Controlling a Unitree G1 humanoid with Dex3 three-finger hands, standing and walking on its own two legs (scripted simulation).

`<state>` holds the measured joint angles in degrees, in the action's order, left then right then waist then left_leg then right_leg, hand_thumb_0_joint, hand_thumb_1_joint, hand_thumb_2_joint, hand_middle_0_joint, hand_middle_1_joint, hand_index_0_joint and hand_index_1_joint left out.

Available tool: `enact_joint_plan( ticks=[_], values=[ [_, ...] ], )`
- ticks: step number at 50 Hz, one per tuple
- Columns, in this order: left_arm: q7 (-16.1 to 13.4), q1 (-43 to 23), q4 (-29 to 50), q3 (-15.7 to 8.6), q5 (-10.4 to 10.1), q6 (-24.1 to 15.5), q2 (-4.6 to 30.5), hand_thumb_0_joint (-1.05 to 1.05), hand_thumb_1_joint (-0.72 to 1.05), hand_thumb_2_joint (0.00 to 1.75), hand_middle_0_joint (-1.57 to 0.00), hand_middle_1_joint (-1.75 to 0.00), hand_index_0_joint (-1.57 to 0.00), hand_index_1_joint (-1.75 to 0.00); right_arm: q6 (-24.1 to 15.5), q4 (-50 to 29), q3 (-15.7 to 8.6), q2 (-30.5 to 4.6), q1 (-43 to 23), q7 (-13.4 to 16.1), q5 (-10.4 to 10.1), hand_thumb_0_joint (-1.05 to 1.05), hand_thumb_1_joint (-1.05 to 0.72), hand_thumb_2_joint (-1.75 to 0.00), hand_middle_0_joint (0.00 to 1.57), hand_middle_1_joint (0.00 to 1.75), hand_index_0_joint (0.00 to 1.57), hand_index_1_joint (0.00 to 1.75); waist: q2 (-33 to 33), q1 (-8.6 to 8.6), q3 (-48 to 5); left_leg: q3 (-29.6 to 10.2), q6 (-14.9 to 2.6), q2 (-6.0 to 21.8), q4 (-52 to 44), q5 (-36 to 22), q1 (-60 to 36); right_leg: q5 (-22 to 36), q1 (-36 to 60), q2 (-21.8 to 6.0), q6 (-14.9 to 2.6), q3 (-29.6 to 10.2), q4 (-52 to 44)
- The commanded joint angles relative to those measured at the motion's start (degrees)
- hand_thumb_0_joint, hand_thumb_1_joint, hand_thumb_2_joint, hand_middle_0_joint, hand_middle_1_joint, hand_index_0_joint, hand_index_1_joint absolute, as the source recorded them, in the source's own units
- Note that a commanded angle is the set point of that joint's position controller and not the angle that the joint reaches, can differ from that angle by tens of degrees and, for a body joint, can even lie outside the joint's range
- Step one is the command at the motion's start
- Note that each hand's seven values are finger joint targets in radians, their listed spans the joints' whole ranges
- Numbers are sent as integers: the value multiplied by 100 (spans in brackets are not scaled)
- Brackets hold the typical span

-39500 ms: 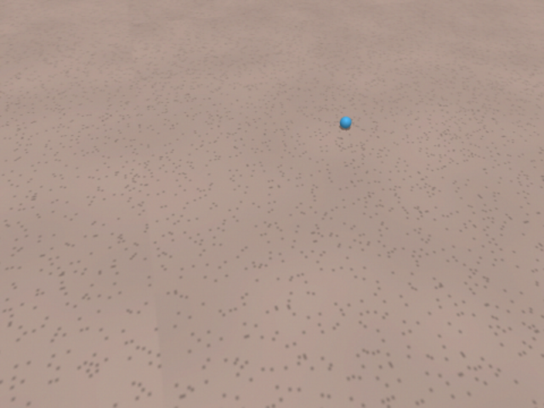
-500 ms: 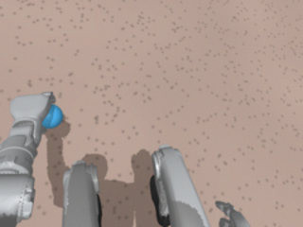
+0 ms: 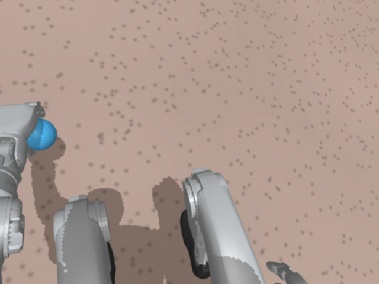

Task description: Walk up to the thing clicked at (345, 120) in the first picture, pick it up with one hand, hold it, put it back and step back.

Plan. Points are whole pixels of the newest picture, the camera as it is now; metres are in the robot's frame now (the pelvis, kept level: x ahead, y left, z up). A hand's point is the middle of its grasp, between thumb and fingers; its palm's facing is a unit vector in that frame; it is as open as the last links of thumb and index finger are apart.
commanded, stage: crouch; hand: left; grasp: from above
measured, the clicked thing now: (38, 134) +0.49 +0.23 -0.21
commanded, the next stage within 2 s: lower in 0.26 s
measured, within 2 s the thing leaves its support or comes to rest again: rests again in 1.20 s
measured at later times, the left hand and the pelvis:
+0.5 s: hand (28, 139) +0.48 +0.25 -0.21, palm faces -0.47 -0.03 -0.88, open 9.8 cm; pelvis +0.00 +0.01 -0.03, yaw -1 degrees
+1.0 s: hand (40, 139) +0.49 +0.24 -0.27, palm faces -0.46 -0.05 -0.89, open 9.5 cm; pelvis +0.01 +0.01 -0.06, yaw -4 degrees
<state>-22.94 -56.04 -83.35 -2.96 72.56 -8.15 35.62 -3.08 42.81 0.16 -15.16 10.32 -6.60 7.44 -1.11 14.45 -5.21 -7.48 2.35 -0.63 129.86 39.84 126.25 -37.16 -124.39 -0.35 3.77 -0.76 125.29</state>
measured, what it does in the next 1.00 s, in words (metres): lowers itself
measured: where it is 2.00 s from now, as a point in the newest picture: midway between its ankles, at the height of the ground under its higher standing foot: (154, 272)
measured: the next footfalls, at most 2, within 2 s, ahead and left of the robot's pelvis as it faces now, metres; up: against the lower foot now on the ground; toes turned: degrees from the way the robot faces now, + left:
none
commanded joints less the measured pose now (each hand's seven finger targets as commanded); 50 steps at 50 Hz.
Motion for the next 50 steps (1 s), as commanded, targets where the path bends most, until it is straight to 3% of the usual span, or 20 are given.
enact_joint_plan(
  ticks=[1, 3, 9, 12, 16, 19, 21, 24, 26, 33, 35, 36, 37, 38, 39, 40, 46, 48, 49, 50],
  values=[
    [-374, -2188, 653, -116, -5, -4, 1317, 0, 54, 69, -89, -73, -93, -69, -81, -73, -396, -1316, 1112, 26, 37, 0, -91, -90, 20, 30, 20, 30, -1489, 119, -3960, 690, -326, -64, -1396, -805, -2815, 864, 1839, 91, -571, 766, -1166],
    [-402, -2428, 720, -177, 27, -13, 1479, 0, 53, 69, -88, -73, -92, -70, -73, -44, -376, -1351, 1146, 30, 49, 0, -91, -90, 20, 30, 20, 30, -1426, 154, -3970, 710, -359, -79, -1299, -756, -2665, 851, 1820, 84, -551, 749, -1156],
    [-394, -2431, 410, -103, 15, 9, 1387, 0, 56, 72, -92, -73, -95, -70, -136, 5, -279, -1413, 1273, -24, 93, 0, -91, -90, 20, 30, 20, 30, -1356, 294, -3813, 651, -366, -65, -1109, -912, -2542, 1026, 1690, 68, -539, 816, -947],
    [-413, -2464, 391, -227, 9, -6, 1635, 0, 55, 69, -91, -70, -94, -67, -140, 17, -257, -1471, 1236, -27, 83, 0, -91, -90, 20, 30, 20, 30, -1515, 178, -3756, 639, -350, -76, -1105, -829, -2463, 948, 1532, 56, -556, 813, -858],
    [-413, -2378, 334, -97, 71, -9, 1443, 0, 58, 68, -94, -69, -96, -66, -152, 3, -203, -1444, 1288, -67, 116, 0, -92, -90, 20, 30, 20, 30, -1441, 297, -3787, 651, -354, -85, -971, -883, -2487, 1024, 1619, 96, -551, 854, -827],
    [-418, -2517, 523, -191, 20, -39, 1641, 0, 58, 71, -97, -67, -98, -66, -151, -2, -214, -1483, 1297, -81, 114, 0, -91, -90, 20, 30, 20, 30, -1588, 243, -3924, 665, -362, -81, -918, -962, -2454, 1107, 1665, 97, -545, 845, -763],
    [-410, -2460, 370, -72, 24, -28, 1428, 0, 56, 71, -96, -66, -97, -65, -164, 24, -174, -1465, 1327, -107, 122, 0, -92, -90, 20, 30, 20, 30, -1499, 357, -3753, 631, -352, -65, -858, -1030, -2369, 1175, 1614, 109, -540, 882, -709],
    [-434, -2388, 97, -80, 61, -56, 1478, 0, 58, 68, -97, -65, -98, -63, -197, 16, -132, -1497, 1297, -134, 150, 0, -91, -90, 20, 30, 20, 30, -1436, 423, -3459, 615, -363, -68, -713, -1036, -2234, 1198, 1446, 118, -530, 905, -634],
    [-505, -2352, 97, -189, 76, -93, 1631, 0, 58, 65, -98, -62, -99, -60, -195, 22, -114, -1546, 1301, -137, 163, 0, -91, -90, 20, 30, 20, 30, -1552, 345, -3509, 582, -335, -82, -748, -1107, -2259, 1226, 1431, 103, -539, 925, -572],
    [-698, -2455, 171, -240, 249, -202, 1716, 0, 63, 63, -100, -62, -102, -60, -251, -5, -88, -1620, 1313, -263, 273, 0, -91, -90, 20, 30, 20, 30, -1970, 528, -3638, 506, -281, -53, -554, -1313, -2584, 1412, 1276, 121, -523, 1036, -302],
    [-825, -2558, 395, -433, 251, -224, 1963, 0, 63, 62, -99, -62, -101, -60, -263, 5, -92, -1655, 1321, -294, 300, 0, -91, -90, 20, 30, 20, 30, -2078, 460, -3759, 514, -283, -61, -555, -1333, -2559, 1425, 1303, 117, -523, 1052, -257],
    [-843, -2339, -83, -297, 245, -176, 1701, 0, 64, 61, -100, -62, -103, -59, -294, -5, -58, -1610, 1274, -327, 338, 0, -91, -90, 20, 30, 20, 30, -1924, 561, -3513, 544, -305, -57, -448, -1187, -2447, 1353, 1230, 136, -510, 1053, -268],
    [-864, -2813, 172, -289, 257, -225, 1791, 0, 65, 61, -100, -63, -102, -60, -333, 39, -31, -1619, 1284, -361, 384, 0, -91, -90, 20, 30, 20, 30, -1898, 719, -3414, 547, -330, -46, -374, -1028, -2303, 1257, 1169, 175, -497, 1072, -298],
    [-875, -2517, -123, -268, 319, -185, 1809, 0, 62, 60, -99, -60, -101, -58, -355, 17, -8, -1651, 1265, -386, 385, 0, -91, -90, 20, 30, 20, 30, -1930, 626, -3362, 575, -338, -63, -363, -1032, -2282, 1247, 1221, 166, -497, 1052, -333],
    [-918, -2734, 133, -418, 254, -211, 2009, 0, 61, 59, -97, -57, -100, -55, -368, 37, -24, -1689, 1317, -394, 396, 0, -90, -90, 20, 30, 20, 30, -1916, 664, -3381, 539, -346, -57, -366, -995, -2214, 1224, 1230, 169, -487, 1078, -312],
    [-938, -2266, -133, -407, 280, -153, 1983, 0, 58, 58, -96, -55, -98, -53, -356, -5, -18, -1695, 1272, -391, 372, 0, -90, -90, 20, 30, 20, 30, -1936, 491, -3486, 541, -338, -69, -407, -1066, -2288, 1254, 1318, 173, -502, 1069, -314],
    [-1004, -2480, -235, -456, 231, -167, 2038, 0, 61, 58, -95, -59, -98, -55, -463, 5, 59, -1797, 1296, -526, 462, 0, -90, -90, 20, 30, 20, 30, -1777, 767, -3251, 477, -359, -43, -171, -1105, -2076, 1350, 1242, 208, -462, 1161, -177],
    [-1058, -2297, -206, -590, 209, -158, 2232, 0, 60, 60, -97, -57, -99, -55, -461, 45, 77, -1796, 1309, -543, 449, 0, -90, -90, 20, 30, 20, 30, -1904, 599, -3467, 465, -345, -41, -186, -1281, -2144, 1482, 1492, 216, -465, 1150, -152],
    [-1071, -2178, -505, -492, 209, -126, 2041, 0, 62, 58, -98, -57, -100, -54, -468, 24, 121, -1796, 1299, -568, 457, 0, -90, -90, 20, 30, 20, 30, -1837, 665, -3315, 445, -330, -51, -201, -1257, -2088, 1443, 1401, 215, -473, 1173, -118],
    [-1088, -2332, -185, -499, 221, -168, 2127, 0, 61, 58, -96, -58, -99, -55, -478, -8, 119, -1803, 1275, -590, 461, 0, -90, -90, 20, 30, 20, 30, -1953, 693, -3446, 438, -333, -29, -187, -1358, -2151, 1562, 1501, 253, -472, 1183, -110]
  ],
)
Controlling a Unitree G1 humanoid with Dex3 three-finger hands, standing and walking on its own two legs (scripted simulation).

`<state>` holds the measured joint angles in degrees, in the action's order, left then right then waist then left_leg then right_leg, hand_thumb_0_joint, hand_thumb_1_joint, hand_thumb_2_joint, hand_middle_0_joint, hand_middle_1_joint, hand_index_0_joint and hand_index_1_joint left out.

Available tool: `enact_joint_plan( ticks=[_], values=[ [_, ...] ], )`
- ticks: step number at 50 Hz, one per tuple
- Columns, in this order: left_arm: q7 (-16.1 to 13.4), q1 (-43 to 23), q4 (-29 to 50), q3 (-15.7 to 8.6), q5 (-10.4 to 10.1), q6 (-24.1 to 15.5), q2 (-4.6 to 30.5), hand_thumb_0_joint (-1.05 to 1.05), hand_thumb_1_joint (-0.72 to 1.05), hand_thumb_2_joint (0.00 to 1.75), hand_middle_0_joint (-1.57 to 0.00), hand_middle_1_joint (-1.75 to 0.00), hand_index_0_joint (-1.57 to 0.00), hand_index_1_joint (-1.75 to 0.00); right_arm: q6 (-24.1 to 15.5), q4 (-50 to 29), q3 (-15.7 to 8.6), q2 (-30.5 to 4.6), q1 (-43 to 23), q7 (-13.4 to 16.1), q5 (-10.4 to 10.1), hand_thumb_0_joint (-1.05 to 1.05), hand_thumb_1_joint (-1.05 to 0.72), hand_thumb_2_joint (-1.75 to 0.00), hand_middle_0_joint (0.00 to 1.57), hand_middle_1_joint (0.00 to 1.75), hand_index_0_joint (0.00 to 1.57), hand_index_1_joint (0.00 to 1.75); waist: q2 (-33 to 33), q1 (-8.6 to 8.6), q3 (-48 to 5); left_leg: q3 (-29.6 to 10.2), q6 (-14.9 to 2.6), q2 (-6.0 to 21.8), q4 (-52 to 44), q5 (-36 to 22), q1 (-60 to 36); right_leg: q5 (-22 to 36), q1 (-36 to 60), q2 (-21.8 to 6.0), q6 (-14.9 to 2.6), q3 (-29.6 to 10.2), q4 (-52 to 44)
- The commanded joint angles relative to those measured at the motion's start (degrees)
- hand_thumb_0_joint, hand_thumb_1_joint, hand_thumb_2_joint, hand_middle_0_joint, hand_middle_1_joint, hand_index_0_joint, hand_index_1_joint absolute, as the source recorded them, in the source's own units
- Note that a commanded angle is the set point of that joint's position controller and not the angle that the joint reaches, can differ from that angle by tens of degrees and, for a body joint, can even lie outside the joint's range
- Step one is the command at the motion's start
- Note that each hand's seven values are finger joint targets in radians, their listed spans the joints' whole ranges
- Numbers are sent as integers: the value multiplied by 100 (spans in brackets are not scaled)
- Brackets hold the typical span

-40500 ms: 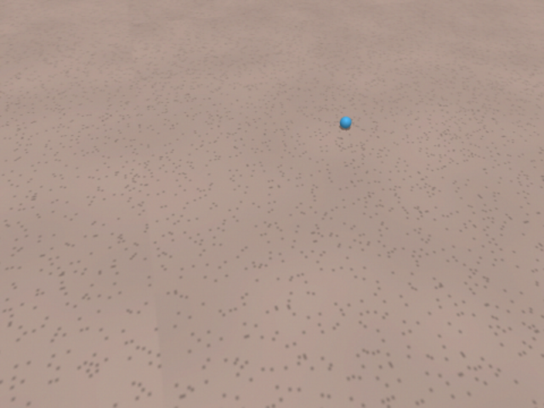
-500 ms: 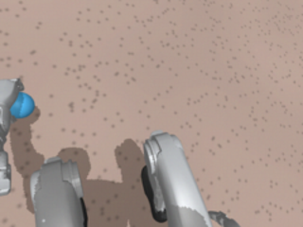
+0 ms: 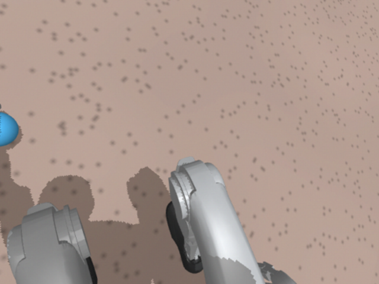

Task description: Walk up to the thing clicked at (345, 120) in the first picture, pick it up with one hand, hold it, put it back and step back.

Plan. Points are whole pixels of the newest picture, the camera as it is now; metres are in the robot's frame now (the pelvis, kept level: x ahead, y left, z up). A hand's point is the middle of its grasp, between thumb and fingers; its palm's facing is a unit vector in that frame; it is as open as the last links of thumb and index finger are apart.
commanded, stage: rest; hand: left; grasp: from above
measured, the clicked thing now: out of the picture +0.49 +0.25 -0.25
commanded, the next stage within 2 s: open in 0.60 s
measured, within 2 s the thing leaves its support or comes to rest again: rests again in 0.20 s
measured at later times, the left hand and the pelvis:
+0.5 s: hand out of the picture +0.47 +0.27 -0.23, palm faces -0.44 -0.11 -0.89, open 9.3 cm; pelvis +0.00 +0.01 -0.01, yaw -2 degrees
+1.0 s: hand out of the picture +0.47 +0.27 -0.23, palm faces -0.44 -0.10 -0.89, open 10.1 cm; pelvis -0.01 +0.01 -0.01, yaw -4 degrees
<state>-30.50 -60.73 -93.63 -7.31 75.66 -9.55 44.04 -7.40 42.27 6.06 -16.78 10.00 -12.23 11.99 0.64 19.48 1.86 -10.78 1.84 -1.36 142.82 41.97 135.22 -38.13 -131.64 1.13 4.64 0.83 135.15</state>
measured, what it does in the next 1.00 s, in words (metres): stands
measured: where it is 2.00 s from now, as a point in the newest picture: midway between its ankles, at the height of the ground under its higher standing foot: (141, 274)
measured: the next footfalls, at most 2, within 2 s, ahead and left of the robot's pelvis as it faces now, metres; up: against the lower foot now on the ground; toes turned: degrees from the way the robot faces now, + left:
none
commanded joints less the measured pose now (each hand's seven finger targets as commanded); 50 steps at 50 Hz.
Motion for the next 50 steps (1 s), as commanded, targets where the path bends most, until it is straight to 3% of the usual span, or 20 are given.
enact_joint_plan(
  ticks=[1, 2, 4, 6, 7, 9, 10, 13, 15, 17, 19, 21, 22, 28, 35, 39, 42, 47, 49, 50],
  values=[
    [-376, -1842, 727, -228, -78, -35, 1486, 0, 61, 58, -96, -58, -99, -55, -47, 18, -471, -1684, 1283, -35, 20, 0, -90, -90, 20, 30, 20, 30, -2043, 175, -4188, 758, -290, 38, -1447, -1555, -2973, 1662, 2283, 102, -564, 1030, -1075],
    [-344, -1871, 535, -66, -47, -24, 1273, 0, 63, 56, -97, -57, -100, -54, -71, 24, -433, -1680, 1329, -59, 29, 0, -90, -90, 20, 30, 20, 30, -1972, 282, -3901, 770, -298, 31, -1365, -1456, -2861, 1593, 2135, 91, -560, 1036, -1054],
    [-368, -1732, 463, -46, -75, -35, 1253, 0, 62, 56, -98, -54, -100, -52, -79, 74, -400, -1679, 1307, -67, 24, 0, -90, -90, 20, 30, 20, 30, -2038, 225, -3971, 742, -291, 27, -1427, -1494, -2926, 1593, 2195, 95, -548, 1050, -1092],
    [-421, -1975, 648, -170, -23, -95, 1567, 0, 64, 56, -98, -57, -101, -54, -133, -3, -383, -1765, 1277, -103, 59, 0, -90, -90, 20, 30, 20, 30, -2233, 320, -3932, 724, -272, 52, -1350, -1549, -3003, 1666, 2151, 113, -556, 1087, -1007],
    [-420, -1812, 513, -122, -25, -62, 1401, 0, 63, 56, -97, -57, -100, -54, -133, 10, -363, -1751, 1317, -117, 71, 0, -90, -90, 20, 30, 20, 30, -2183, 285, -3907, 715, -271, 43, -1364, -1583, -3038, 1679, 2160, 106, -543, 1097, -1013],
    [-483, -1891, 632, -275, 22, -115, 1706, 0, 67, 54, -100, -56, -103, -52, -162, 3, -382, -1818, 1278, -145, 86, 0, -90, -90, 20, 30, 20, 30, -2299, 296, -3888, 708, -253, 54, -1355, -1515, -3070, 1619, 2139, 125, -565, 1125, -995],
    [-487, -1878, 493, -266, 49, -108, 1637, 0, 67, 54, -100, -56, -103, -53, -172, -7, -361, -1823, 1269, -160, 114, 0, -90, -90, 20, 30, 20, 30, -2281, 377, -3799, 705, -247, 63, -1293, -1523, -3102, 1629, 2076, 125, -550, 1145, -962],
    [-569, -1839, 513, -402, 40, -140, 1789, 0, 67, 57, -101, -57, -104, -54, -187, 54, -365, -1838, 1261, -186, 120, 0, -91, -90, 20, 30, 20, 30, -2328, 355, -3843, 682, -251, 76, -1256, -1545, -3026, 1674, 2209, 146, -558, 1152, -971],
    [-575, -1888, 518, -168, 35, -150, 1460, 0, 70, 55, -102, -55, -105, -52, -215, -48, -305, -1816, 1166, -219, 135, 0, -91, -90, 20, 30, 20, 30, -2368, 408, -3745, 652, -229, 68, -1283, -1613, -3086, 1690, 2095, 136, -544, 1197, -939],
    [-572, -1966, 378, -164, 74, -170, 1606, 0, 75, 52, -105, -56, -109, -52, -255, 46, -293, -1867, 1184, -257, 186, 0, -91, -90, 20, 30, 20, 30, -2427, 536, -3614, 622, -230, 93, -1243, -1449, -3147, 1605, 1984, 156, -520, 1244, -895],
    [-599, -1744, 146, -246, 80, -162, 1720, 0, 71, 52, -102, -56, -106, -52, -257, 36, -312, -1950, 1157, -259, 166, 0, -90, -90, 20, 30, 20, 30, -2311, 444, -3537, 578, -227, 88, -1292, -1368, -2970, 1514, 1994, 157, -548, 1256, -917],
    [-635, -1785, 68, -149, 65, -158, 1608, 0, 71, 51, -102, -56, -106, -52, -257, 44, -297, -1929, 1108, -270, 179, 0, -91, -90, 20, 30, 20, 30, -2337, 465, -3410, 562, -218, 91, -1323, -1248, -2926, 1424, 1907, 161, -559, 1259, -935],
    [-632, -1840, 68, -149, 121, -158, 1578, 0, 72, 51, -102, -57, -106, -52, -265, 86, -277, -1941, 1233, -295, 232, 0, -90, -90, 20, 30, 20, 30, -2310, 586, -3412, 554, -213, 95, -1296, -1339, -3033, 1508, 1943, 158, -522, 1287, -920],
    [-681, -1816, -216, -188, 117, -153, 1733, 0, 70, 50, -101, -55, -105, -51, -316, 38, -149, -1972, 1163, -346, 268, 0, -91, -90, 20, 30, 20, 30, -2106, 611, -3238, 516, -261, 105, -1216, -1311, -2778, 1524, 2069, 191, -520, 1282, -955],
    [-688, -1842, -483, -31, 150, -191, 1792, 0, 70, 45, -100, -55, -104, -50, -425, -44, -1, -2034, 1061, -372, 317, 0, -91, -90, 20, 30, 20, 30, -2117, 697, -2977, 445, -257, 110, -1260, -1091, -2717, 1326, 2010, 220, -511, 1332, -976],
    [-687, -1897, -478, 32, 154, -212, 1807, 0, 38, 45, -69, -59, -73, -54, -468, -72, 99, -2020, 986, -387, 334, 0, -90, -90, 20, 30, 20, 30, -2173, 707, -2889, 354, -228, 138, -1295, -1029, -2749, 1280, 1914, 206, -511, 1365, -929],
    [-729, -1822, -476, 36, 157, -213, 1877, 0, 14, 47, -58, -61, -62, -57, -465, -98, 119, -2036, 938, -363, 316, 0, -90, -90, 20, 30, 20, 30, -2238, 637, -2933, 345, -220, 133, -1367, -937, -2692, 1201, 1923, 236, -536, 1354, -962],
    [-796, -1857, -367, 12, 182, -184, 1905, 0, -3, 57, -47, -66, -49, -63, -459, -131, 138, -2061, 969, -397, 353, 0, -90, -90, 20, 30, 20, 30, -2426, 646, -3128, 277, -181, 158, -1375, -1202, -2894, 1466, 1987, 244, -540, 1369, -887],
    [-787, -1942, -365, 61, 171, -174, 1857, 0, -5, 58, -44, -68, -47, -66, -486, -127, 180, -2032, 982, -437, 384, 0, -90, -90, 20, 30, 20, 30, -2346, 747, -2966, 306, -201, 155, -1303, -1188, -2788, 1470, 1980, 235, -522, 1375, -901],
    [-809, -1935, -298, 48, 167, -149, 1882, 0, -9, 61, -43, -69, -45, -67, -493, -112, 97, -2132, 987, -425, 381, 0, -90, -90, 20, 30, 20, 30, -2430, 689, -3064, 304, -180, 154, -1320, -1219, -2895, 1512, 1959, 246, -532, 1363, -901]
  ],
)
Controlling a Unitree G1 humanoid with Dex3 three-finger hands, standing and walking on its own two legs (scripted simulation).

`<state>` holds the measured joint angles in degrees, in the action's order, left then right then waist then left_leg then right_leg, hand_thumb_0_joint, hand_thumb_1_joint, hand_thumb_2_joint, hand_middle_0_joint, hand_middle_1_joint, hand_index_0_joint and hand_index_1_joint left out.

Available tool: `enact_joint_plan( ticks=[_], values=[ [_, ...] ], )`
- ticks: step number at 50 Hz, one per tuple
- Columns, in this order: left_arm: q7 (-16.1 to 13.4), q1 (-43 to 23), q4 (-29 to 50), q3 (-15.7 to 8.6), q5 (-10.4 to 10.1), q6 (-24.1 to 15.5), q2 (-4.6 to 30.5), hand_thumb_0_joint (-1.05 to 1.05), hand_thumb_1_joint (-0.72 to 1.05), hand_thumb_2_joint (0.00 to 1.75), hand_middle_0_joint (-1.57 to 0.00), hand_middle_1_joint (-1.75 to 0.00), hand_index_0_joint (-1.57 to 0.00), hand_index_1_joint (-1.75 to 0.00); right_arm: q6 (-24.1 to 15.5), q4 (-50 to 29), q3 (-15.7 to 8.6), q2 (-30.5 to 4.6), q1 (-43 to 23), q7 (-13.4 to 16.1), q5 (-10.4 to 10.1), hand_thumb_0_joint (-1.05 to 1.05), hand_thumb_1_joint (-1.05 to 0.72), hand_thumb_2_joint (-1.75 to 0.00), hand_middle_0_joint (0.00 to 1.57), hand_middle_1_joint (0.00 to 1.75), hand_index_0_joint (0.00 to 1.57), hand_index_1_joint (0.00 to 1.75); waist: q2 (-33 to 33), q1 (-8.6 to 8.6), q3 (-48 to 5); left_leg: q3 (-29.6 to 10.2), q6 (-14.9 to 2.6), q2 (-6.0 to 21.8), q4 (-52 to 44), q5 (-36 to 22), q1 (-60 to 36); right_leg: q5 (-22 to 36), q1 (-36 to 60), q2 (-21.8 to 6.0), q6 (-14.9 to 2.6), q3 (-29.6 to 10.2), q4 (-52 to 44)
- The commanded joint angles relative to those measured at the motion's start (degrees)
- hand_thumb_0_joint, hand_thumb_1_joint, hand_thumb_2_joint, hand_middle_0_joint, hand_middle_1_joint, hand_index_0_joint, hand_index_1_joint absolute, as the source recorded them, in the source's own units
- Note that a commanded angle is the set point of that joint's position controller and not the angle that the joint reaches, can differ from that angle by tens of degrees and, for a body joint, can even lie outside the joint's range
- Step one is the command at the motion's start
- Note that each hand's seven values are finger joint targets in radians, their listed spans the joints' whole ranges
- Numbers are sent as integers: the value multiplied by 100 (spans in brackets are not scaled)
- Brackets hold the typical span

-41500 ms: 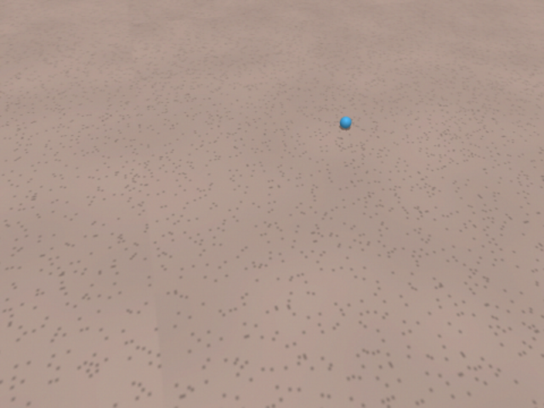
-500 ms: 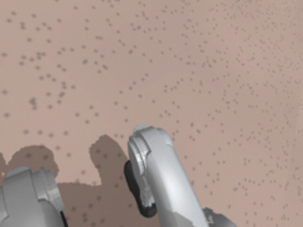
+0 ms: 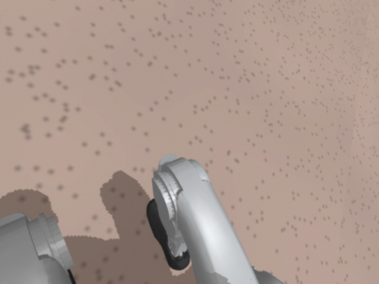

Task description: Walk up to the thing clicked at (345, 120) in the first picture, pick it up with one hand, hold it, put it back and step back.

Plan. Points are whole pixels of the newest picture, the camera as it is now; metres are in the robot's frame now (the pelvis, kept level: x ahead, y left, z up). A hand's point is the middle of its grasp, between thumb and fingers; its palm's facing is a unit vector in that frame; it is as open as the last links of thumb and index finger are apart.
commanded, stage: open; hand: left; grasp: from above
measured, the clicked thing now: out of the picture +0.48 +0.28 -0.26
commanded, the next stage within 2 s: withdraw in 0.60 s
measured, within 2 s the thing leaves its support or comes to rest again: neither
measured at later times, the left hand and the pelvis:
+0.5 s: hand out of the picture +0.46 +0.30 -0.22, palm faces -0.45 -0.14 -0.88, open 12.7 cm; pelvis +0.00 +0.00 +0.00, yaw +0 degrees
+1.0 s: hand out of the picture +0.49 +0.31 -0.18, palm faces -0.29 -0.11 -0.95, open 13.9 cm; pelvis +0.01 -0.01 +0.01, yaw +1 degrees
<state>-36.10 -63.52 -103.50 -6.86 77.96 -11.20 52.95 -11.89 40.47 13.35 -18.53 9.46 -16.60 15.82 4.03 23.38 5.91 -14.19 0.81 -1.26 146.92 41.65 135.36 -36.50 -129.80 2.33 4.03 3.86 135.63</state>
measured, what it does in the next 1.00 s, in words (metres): stands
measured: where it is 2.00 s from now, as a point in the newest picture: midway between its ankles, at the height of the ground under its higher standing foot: (126, 278)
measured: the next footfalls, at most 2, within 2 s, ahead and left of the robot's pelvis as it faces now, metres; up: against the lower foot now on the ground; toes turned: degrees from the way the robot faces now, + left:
none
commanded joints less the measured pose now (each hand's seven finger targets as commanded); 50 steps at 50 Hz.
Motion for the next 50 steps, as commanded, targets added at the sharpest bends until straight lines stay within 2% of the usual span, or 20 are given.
enact_joint_plan(
  ticks=[1, 4, 7, 10, 16, 17, 20, 22, 27, 29, 34, 37, 38, 41, 43, 44, 46, 48, 49, 50],
  values=[
    [-236, -1710, 660, 8, -52, 20, 979, 0, -10, 62, -42, -69, -44, -68, -70, 32, -602, -1922, 1031, -18, 8, 0, -90, -90, 20, 30, 20, 30, -2823, 373, -3361, 643, -76, 151, -1692, -1188, -2903, 1337, 1714, 107, -464, 1077, -924],
    [-238, -1733, 796, -47, -74, 28, 1063, 0, -13, 66, -39, -74, -41, -72, -130, 69, -586, -1932, 1004, -57, 1, 0, -90, -90, 20, 30, 20, 30, -2928, 351, -3374, 612, -48, 164, -1712, -1197, -3060, 1323, 1691, 90, -461, 1089, -892],
    [-276, -1584, 885, -222, -99, 47, 1226, 0, -16, 71, -37, -77, -38, -75, -124, 59, -580, -1906, 973, -71, -20, 0, -90, -90, 20, 30, 20, 30, -3009, 198, -3560, 587, -28, 165, -1787, -1267, -3116, 1351, 1771, 99, -484, 1097, -870],
    [-234, -1588, 856, -135, -69, 89, 1088, 0, -20, 73, -33, -80, -35, -78, -136, 51, -582, -1910, 1004, -120, 0, 0, -90, -90, 20, 30, 20, 30, -2997, 334, -3474, 640, -39, 157, -1679, -1394, -3096, 1479, 1786, 100, -462, 1094, -855],
    [-134, -1235, 877, -227, -298, 156, 1103, 0, -26, 78, -28, -84, -29, -83, -116, 79, -641, -1903, 1048, -112, -87, 0, -90, -90, 20, 30, 20, 30, -2801, 162, -3536, 658, -79, 146, -1752, -1336, -2895, 1402, 1916, 116, -494, 1065, -975],
    [-106, -1301, 900, -156, -277, 141, 1036, 0, -29, 79, -27, -85, -27, -84, -107, 84, -679, -1946, 1097, -120, -72, 0, -90, -90, 20, 30, 20, 30, -2820, 252, -3515, 669, -87, 144, -1732, -1322, -2864, 1414, 1936, 119, -492, 1063, -965],
    [-27, -1346, 1057, -176, -331, 91, 1074, 0, -33, 81, -22, -88, -23, -87, -55, 60, -692, -1932, 1098, -77, -114, 0, -90, -90, 20, 30, 20, 30, -2710, 206, -3677, 645, -100, 141, -1733, -1326, -2853, 1410, 1981, 117, -490, 1056, -994],
    [34, -1489, 1021, -82, -375, 35, 968, 0, -35, 83, -20, -92, -22, -90, -52, 70, -639, -1878, 1097, -75, -108, 0, -90, -90, 20, 30, 20, 30, -2608, 286, -3545, 669, -121, 141, -1639, -1290, -2751, 1392, 1981, 115, -483, 1044, -1007],
    [75, -1533, 1070, 14, -294, -119, 987, 0, -37, 87, -19, -93, -20, -93, -46, 84, -617, -1895, 1152, -48, -106, 0, -90, -90, 20, 30, 20, 30, -2611, 345, -3468, 680, -109, 139, -1642, -1261, -2865, 1345, 2012, 118, -477, 1060, -1044],
    [17, -1464, 1031, -69, -266, -148, 1140, 0, -37, 90, -19, -96, -20, -95, -31, 66, -592, -1898, 1056, -10, -130, 0, -90, -90, 20, 30, 20, 30, -2653, 223, -3469, 661, -90, 133, -1710, -1124, -2818, 1202, 1930, 106, -506, 1067, -1055],
    [-145, -1383, 989, -111, -117, -101, 1175, 0, -39, 95, -16, -99, -16, -98, -7, 23, -660, -1961, 1065, 25, -96, 0, -90, -90, 20, 30, 20, 30, -2820, 177, -3604, 688, -63, 130, -1787, -1249, -2975, 1315, 1924, 118, -510, 1078, -1002],
    [-230, -1437, 945, -153, -114, -43, 1226, 0, -49, 96, -12, -97, -12, -97, -21, 15, -668, -1982, 1030, 25, -85, 0, -91, -90, 20, 30, 20, 30, -2736, 190, -3507, 665, -72, 145, -1778, -1240, -2899, 1316, 1834, 104, -505, 1070, -992],
    [-231, -1556, 875, -113, -124, 0, 1191, 0, -50, 97, -10, -99, -10, -98, -40, 11, -650, -1951, 1047, 24, -91, 0, -91, -90, 20, 30, 20, 30, -2692, 297, -3397, 704, -90, 147, -1732, -1150, -2827, 1286, 1864, 110, -499, 1051, -1019],
    [-292, -1680, 1202, -216, -222, 106, 1274, 0, -52, 99, -9, -100, -9, -100, -83, 18, -737, -1971, 1055, 13, -123, 0, -91, -91, 20, 30, 20, 30, -2873, 176, -3623, 756, -83, 151, -1783, -1155, -2932, 1301, 1970, 105, -505, 991, -1093],
    [-276, -1792, 1883, -327, -269, 178, 1323, 0, -53, 99, -8, -100, -8, -100, -109, -29, -833, -1946, 1118, -22, -144, 0, -91, -91, 20, 30, 20, 30, -3259, 26, -4209, 800, -40, 138, -1841, -1476, -3421, 1533, 2074, 80, -516, 969, -1058],
    [-277, -1790, 2160, -533, -359, 208, 1538, 0, -54, 100, -8, -100, -8, -100, -94, 32, -887, -1933, 1122, -26, -183, 0, -91, -91, 20, 30, 20, 30, -3487, -115, -4564, 765, -2, 157, -1907, -1583, -3613, 1592, 2123, 51, -544, 972, -1022],
    [-63, -1444, 2205, -102, -547, 360, 843, 0, -55, 100, -9, -99, -8, -100, -54, 51, -962, -1765, 963, -83, -294, 0, -92, -91, 20, 30, 20, 30, -3632, -181, -4719, 822, 23, 146, -1984, -1510, -3779, 1522, 1940, 58, -575, 925, -1013],
    [130, -1485, 2886, -232, -557, 498, 1027, 0, -55, 100, -8, -99, -8, -100, 11, 87, -1140, -1787, 1044, -109, -390, 0, -91, -91, 20, 30, 20, 30, -3915, -407, -5180, 897, 49, 107, -2070, -1800, -4025, 1683, 2011, 36, -589, 845, -1027],
    [234, -1375, 3232, -359, -678, 582, 1137, 0, -54, 99, -10, -98, -9, -99, 95, 75, -1247, -1796, 1053, -95, -493, 0, -91, -91, 20, 30, 20, 30, -3955, -588, -5550, 929, 45, 100, -2139, -1972, -4105, 1819, 2112, 23, -611, 799, -1047],
    [361, -1203, 3282, -307, -744, 681, 1049, 0, -54, 99, -10, -97, -9, -98, 175, 92, -1295, -1731, 1032, -105, -589, 0, -92, -91, 20, 30, 20, 30, -3920, -724, -5461, 986, 33, 84, -2210, -1958, -3970, 1799, 2068, 8, -631, 738, -1080]
  ],
)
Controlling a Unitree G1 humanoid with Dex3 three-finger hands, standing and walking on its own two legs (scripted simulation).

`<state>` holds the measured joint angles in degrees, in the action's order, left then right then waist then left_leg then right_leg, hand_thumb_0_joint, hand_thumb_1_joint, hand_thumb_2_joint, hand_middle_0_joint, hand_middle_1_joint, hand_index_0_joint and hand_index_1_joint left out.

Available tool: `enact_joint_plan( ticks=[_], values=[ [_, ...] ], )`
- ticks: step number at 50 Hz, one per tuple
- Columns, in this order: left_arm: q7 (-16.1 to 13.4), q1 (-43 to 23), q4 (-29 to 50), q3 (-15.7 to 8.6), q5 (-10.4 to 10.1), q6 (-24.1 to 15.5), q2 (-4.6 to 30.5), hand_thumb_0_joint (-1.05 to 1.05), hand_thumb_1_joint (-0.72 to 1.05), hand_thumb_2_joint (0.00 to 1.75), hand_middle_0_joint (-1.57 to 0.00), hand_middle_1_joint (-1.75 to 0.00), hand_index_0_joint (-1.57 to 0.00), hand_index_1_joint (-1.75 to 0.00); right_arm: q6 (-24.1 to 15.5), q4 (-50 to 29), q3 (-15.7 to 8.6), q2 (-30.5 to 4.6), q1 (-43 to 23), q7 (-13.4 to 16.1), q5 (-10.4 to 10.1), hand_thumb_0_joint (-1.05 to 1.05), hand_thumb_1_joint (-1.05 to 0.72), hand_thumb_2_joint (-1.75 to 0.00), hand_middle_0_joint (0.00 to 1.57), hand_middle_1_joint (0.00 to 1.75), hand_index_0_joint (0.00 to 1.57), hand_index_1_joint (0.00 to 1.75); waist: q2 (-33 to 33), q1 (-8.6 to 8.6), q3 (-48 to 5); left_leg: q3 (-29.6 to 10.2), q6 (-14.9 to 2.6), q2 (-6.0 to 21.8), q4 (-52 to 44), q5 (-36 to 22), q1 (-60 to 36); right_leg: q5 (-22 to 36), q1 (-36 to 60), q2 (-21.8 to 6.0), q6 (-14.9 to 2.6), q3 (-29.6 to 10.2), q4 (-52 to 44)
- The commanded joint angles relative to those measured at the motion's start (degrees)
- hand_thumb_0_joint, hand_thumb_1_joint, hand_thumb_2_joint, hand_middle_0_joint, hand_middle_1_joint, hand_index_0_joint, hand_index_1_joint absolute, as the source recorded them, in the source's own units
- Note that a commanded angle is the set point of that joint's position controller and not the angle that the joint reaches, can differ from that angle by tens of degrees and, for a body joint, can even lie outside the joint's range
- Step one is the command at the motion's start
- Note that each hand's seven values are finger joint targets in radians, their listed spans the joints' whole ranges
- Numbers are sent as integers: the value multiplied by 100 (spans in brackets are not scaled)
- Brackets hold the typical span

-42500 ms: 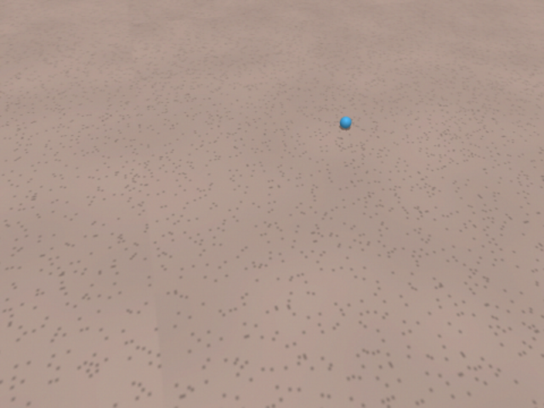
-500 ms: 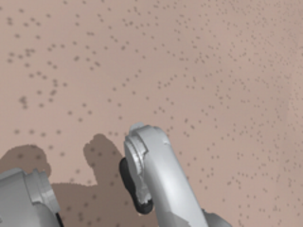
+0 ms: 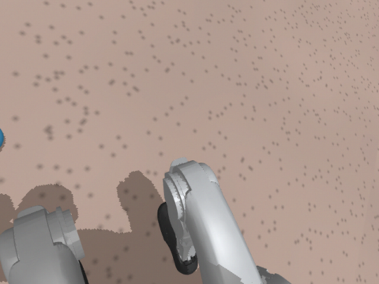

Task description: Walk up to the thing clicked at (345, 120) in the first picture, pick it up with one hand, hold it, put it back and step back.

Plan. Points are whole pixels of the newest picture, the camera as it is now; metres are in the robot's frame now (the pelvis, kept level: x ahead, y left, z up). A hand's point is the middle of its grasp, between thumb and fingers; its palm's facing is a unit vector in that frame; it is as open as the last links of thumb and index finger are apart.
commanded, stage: withdraw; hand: left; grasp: from above
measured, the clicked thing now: out of the picture +0.48 +0.27 -0.27
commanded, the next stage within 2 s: home in 0.68 s
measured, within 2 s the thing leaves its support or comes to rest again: neither
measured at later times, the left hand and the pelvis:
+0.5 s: hand out of the picture +0.43 +0.29 -0.08, palm faces -0.51 -0.08 -0.86, open 14.0 cm; pelvis -0.03 -0.01 +0.05, yaw +6 degrees
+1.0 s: hand out of the picture +0.48 +0.33 -0.09, palm faces -0.34 -0.13 -0.93, open 13.6 cm; pelvis +0.00 +0.00 +0.04, yaw +5 degrees
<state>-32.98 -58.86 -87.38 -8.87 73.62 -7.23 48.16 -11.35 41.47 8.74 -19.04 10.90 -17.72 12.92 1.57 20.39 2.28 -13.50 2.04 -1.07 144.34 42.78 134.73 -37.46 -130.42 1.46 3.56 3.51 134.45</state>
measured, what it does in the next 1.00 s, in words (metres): stands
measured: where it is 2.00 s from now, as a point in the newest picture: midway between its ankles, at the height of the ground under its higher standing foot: (135, 279)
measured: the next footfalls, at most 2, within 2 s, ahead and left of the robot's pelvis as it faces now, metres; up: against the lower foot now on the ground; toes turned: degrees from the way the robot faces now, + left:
none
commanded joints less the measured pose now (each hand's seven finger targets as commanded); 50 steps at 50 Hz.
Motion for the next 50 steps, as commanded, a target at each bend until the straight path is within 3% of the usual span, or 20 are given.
enact_joint_plan(
  ticks=[1, 2, 5, 10, 13, 16, 19, 24, 30, 31, 33, 34, 36, 40, 41, 43, 45, 47, 48, 50],
  values=[
    [209, -1448, 1667, 28, -406, 382, 1199, 0, -53, 99, -11, -96, -10, -98, 209, 8, -883, -1628, 884, 0, -362, 0, -91, -91, 20, 30, 20, 30, -3502, -475, -5023, 959, -108, 47, -2049, -2169, -3834, 1962, 2157, 86, -580, 729, -1070],
    [402, -1360, 1608, 311, -446, 479, 789, 0, -52, 99, -11, -96, -10, -98, 298, 31, -880, -1555, 868, 6, -429, 0, -91, -91, 20, 30, 20, 30, -3210, -418, -4819, 997, -162, 47, -2109, -2052, -3687, 1883, 2139, 119, -581, 695, -1199],
    [963, -1325, 1965, 391, -614, 621, 721, 0, -52, 100, -10, -97, -9, -98, 595, -4, -1050, -1513, 1055, 126, -612, 0, -91, -91, 20, 30, 20, 30, -2727, -506, -4787, 1052, -245, 14, -2372, -1876, -3488, 1756, 2341, 107, -586, 559, -1482],
    [2065, -1461, 1850, 1041, -1044, 554, -277, 0, -53, 101, -12, -97, -10, -99, 973, -203, -1180, -1355, 1154, 425, -760, 0, -92, -91, 20, 30, 20, 30, -1231, -204, -3901, 975, -389, -33, -2645, -1184, -2822, 1133, 2487, 62, -571, 445, -2061],
    [2554, -1445, 1822, 1198, -1114, 322, -368, 0, -54, 103, -11, -100, -9, -102, 1086, -333, -1148, -1352, 1144, 688, -768, 0, -91, -91, 20, 30, 20, 30, -718, -177, -3527, 1043, -401, -98, -2706, -1025, -2579, 857, 2713, 5, -579, 375, -2326],
    [2673, -1595, 1767, 1150, -1030, -1, -127, 0, -53, 102, -11, -100, -10, -102, 1156, -437, -1092, -1270, 1063, 937, -753, 0, -91, -91, 20, 30, 20, 30, -486, -230, -3394, 1152, -430, -122, -2656, -740, -2440, 490, 2812, -15, -583, 278, -2487],
    [2504, -1865, 1742, 1049, -811, -369, 188, 0, -53, 102, -11, -100, -9, -101, 1183, -473, -932, -1202, 925, 1104, -714, 0, -91, -91, 20, 30, 20, 30, -646, -311, -3305, 1172, -422, -144, -2614, -499, -2384, 170, 2579, -54, -601, 231, -2448],
    [1681, -2456, 1361, 938, -184, -797, 615, 0, -55, 103, -8, -102, -7, -103, 1141, -494, -733, -1126, 794, 1179, -602, 0, -91, -90, 20, 30, 20, 30, -1498, -296, -3801, 1161, -335, -138, -2580, -382, -2782, 147, 2165, -22, -558, 267, -2090],
    [647, -2867, 621, 534, 328, -748, 965, 0, -56, 102, -8, -102, -7, -102, 952, -363, -735, -1323, 938, 1169, -414, 0, -91, -90, 20, 30, 20, 30, -2202, -189, -4056, 1112, -272, -124, -2502, -633, -3258, 582, 1618, -71, -560, 526, -1714],
    [539, -2784, 333, 583, 407, -663, 924, 0, -56, 102, -8, -102, -7, -102, 899, -345, -719, -1307, 992, 1156, -382, 0, -91, -90, 20, 30, 20, 30, -2246, -90, -3936, 1112, -265, -113, -2490, -601, -3254, 546, 1614, -52, -577, 551, -1665],
    [330, -2933, 620, 403, 444, -529, 1134, 0, -55, 101, -8, -102, -7, -102, 821, -277, -769, -1351, 1073, 1135, -339, 0, -91, -90, 20, 30, 20, 30, -2430, -123, -4271, 1195, -276, -109, -2378, -795, -3342, 725, 1722, -51, -557, 533, -1636],
    [237, -2921, 882, 214, 395, -449, 1283, 0, -55, 101, -8, -101, -7, -102, 785, -321, -826, -1404, 1080, 1116, -331, 0, -91, -90, 20, 30, 20, 30, -2606, -212, -4571, 1210, -278, -118, -2343, -929, -3475, 872, 1724, -99, -544, 523, -1552],
    [175, -2814, 1309, 125, 208, -266, 1289, 0, -55, 100, -8, -101, -8, -101, 729, -370, -904, -1419, 1093, 1055, -350, 0, -91, -90, 20, 30, 20, 30, -2955, -262, -5140, 1192, -249, -85, -2409, -1205, -3890, 1115, 1816, -109, -558, 518, -1438],
    [395, -2586, 1497, 222, -96, 133, 1009, 0, -41, 88, -18, -91, -19, -90, 730, -205, -1012, -1378, 1270, 958, -446, 0, -88, -90, 20, 30, 20, 30, -2940, -204, -5350, 1183, -224, -37, -2446, -1582, -4109, 1491, 1948, -104, -595, 511, -1434],
    [490, -2577, 1721, 209, -181, 189, 1060, 0, -49, 96, -10, -99, -11, -98, 745, -180, -1044, -1360, 1306, 950, -483, 0, -90, -90, 20, 30, 20, 30, -3006, -319, -5480, 1183, -235, -46, -2510, -1557, -4039, 1449, 2020, -95, -618, 499, -1484],
    [751, -2209, 1650, 270, -353, 346, 838, 0, -33, 83, -23, -83, -20, -82, 788, -131, -1093, -1330, 1428, 933, -545, 0, -88, -90, 20, 30, 20, 30, -2800, -390, -5438, 1143, -235, -47, -2603, -1662, -4038, 1479, 2112, -103, -615, 471, -1559],
    [1065, -2009, 1671, 380, -521, 426, 614, 0, -28, 76, -21, -67, -19, -66, 837, -60, -1094, -1279, 1538, 891, -583, 0, -89, -90, 20, 30, 20, 30, -2681, -405, -5148, 1127, -238, -52, -2669, -1749, -3970, 1476, 2151, -96, -612, 453, -1647],
    [1331, -1613, 2064, 102, -762, 465, 804, 0, -25, 72, -20, -51, -18, -53, 909, -218, -1172, -1325, 1515, 892, -673, 0, -89, -90, 20, 30, 20, 30, -2441, -631, -5270, 1061, -234, -61, -2823, -1982, -4048, 1593, 2391, -111, -623, 438, -1711],
    [1484, -1071, 1778, 1, -890, 512, 726, 0, -17, 70, -19, -47, -18, -48, 976, -210, -1216, -1347, 1592, 893, -703, 0, -89, -90, 20, 30, 20, 30, -2176, -704, -5122, 1045, -248, -61, -2893, -2019, -4010, 1593, 2488, -115, -597, 419, -1811],
    [1865, -562, 2194, 243, -1231, 515, 87, 0, -2, 66, -18, -39, -17, -40, 1070, -441, -1243, -1312, 1533, 868, -770, 0, -89, -90, 20, 30, 20, 30, -1880, -740, -4957, 975, -229, -76, -3090, -2120, -4065, 1599, 2617, -142, -604, 414, -2043]
  ],
)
